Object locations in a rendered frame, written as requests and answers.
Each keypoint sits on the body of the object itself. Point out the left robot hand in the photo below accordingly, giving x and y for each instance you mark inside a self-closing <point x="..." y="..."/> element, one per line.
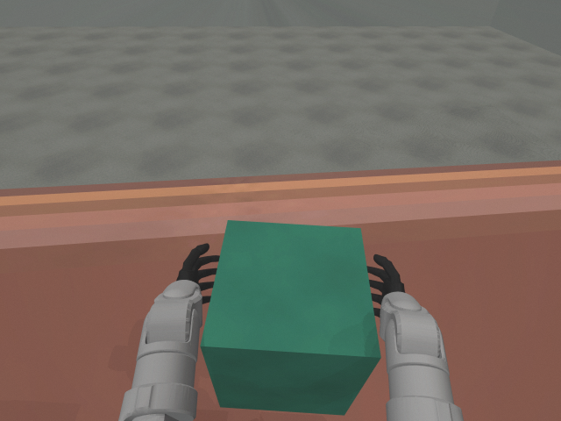
<point x="191" y="265"/>

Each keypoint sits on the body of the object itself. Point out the right robot hand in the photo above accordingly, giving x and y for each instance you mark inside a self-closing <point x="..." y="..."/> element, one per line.
<point x="389" y="276"/>

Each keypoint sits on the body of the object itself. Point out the left robot forearm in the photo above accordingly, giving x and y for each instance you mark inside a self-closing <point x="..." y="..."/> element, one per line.
<point x="164" y="378"/>

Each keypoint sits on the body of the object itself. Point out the right robot forearm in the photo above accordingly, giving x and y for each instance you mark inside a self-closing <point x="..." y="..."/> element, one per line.
<point x="417" y="368"/>

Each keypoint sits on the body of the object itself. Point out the carton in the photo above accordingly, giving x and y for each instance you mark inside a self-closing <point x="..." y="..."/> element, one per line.
<point x="290" y="324"/>

